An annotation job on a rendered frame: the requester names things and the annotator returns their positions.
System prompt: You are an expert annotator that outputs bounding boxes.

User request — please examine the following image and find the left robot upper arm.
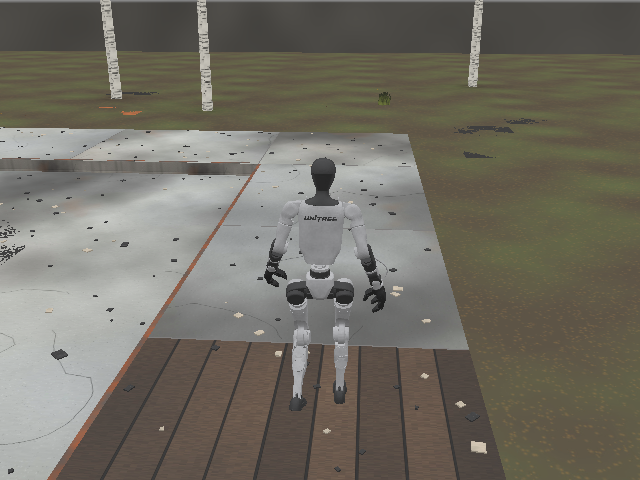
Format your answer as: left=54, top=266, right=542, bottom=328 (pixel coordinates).
left=272, top=200, right=302, bottom=254

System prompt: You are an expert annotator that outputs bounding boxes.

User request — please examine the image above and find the right robot shin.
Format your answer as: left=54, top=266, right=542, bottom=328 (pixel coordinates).
left=334, top=327, right=349, bottom=391

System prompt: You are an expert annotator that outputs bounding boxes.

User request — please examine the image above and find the left robot shin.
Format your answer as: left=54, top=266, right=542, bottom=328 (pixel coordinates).
left=292, top=329, right=308, bottom=399

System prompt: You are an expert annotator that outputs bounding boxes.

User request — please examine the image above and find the robot shin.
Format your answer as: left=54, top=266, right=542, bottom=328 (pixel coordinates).
left=334, top=327, right=349, bottom=391
left=292, top=329, right=308, bottom=399

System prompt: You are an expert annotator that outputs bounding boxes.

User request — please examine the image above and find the right robot upper arm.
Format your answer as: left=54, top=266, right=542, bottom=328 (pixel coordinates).
left=343, top=202, right=370, bottom=260

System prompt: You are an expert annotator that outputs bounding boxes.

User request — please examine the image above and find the robot right forearm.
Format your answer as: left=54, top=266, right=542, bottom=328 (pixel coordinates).
left=361, top=244, right=383, bottom=290

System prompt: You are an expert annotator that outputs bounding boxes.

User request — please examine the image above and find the robot left forearm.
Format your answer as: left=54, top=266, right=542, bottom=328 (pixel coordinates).
left=266, top=238, right=283, bottom=272

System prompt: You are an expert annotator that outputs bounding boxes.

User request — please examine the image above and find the robot right hand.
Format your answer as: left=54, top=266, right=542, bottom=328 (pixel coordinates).
left=363, top=286, right=386, bottom=313

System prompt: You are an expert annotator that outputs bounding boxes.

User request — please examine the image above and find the robot left hand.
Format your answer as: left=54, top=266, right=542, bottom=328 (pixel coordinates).
left=264, top=268, right=287, bottom=287

